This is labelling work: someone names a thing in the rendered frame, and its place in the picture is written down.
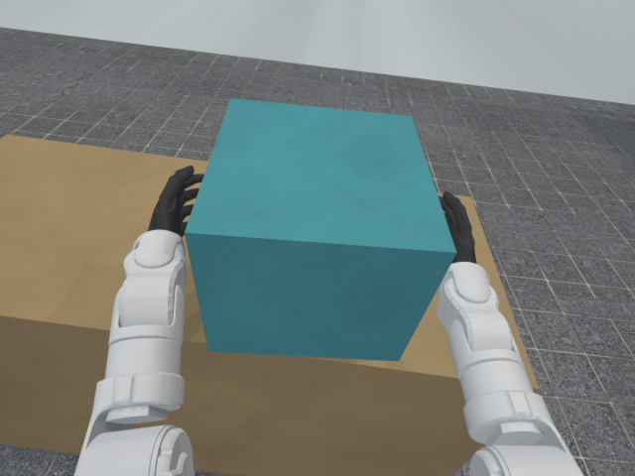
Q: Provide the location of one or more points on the pedestal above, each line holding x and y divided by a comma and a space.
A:
69, 216

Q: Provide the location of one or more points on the carton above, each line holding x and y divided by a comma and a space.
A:
316, 232

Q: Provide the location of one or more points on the right robot hand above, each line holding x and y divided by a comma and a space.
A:
459, 228

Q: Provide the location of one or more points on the robot left forearm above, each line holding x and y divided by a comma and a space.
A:
142, 379

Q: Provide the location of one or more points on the left robot hand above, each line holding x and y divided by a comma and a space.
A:
170, 211

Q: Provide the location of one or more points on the right robot upper arm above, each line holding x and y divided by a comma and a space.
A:
521, 460

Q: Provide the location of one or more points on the robot right forearm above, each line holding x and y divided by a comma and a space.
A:
501, 406

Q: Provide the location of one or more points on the left robot upper arm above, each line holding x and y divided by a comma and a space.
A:
162, 450

